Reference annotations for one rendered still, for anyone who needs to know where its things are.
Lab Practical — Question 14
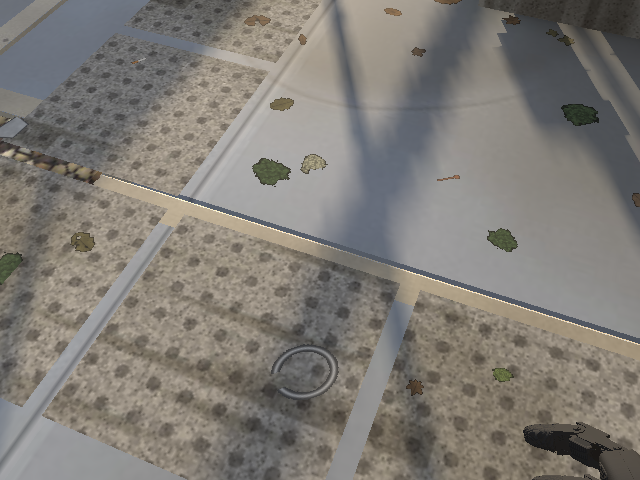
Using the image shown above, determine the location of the right robot hand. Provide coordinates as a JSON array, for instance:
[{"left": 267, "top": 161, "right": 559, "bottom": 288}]
[{"left": 523, "top": 422, "right": 640, "bottom": 480}]

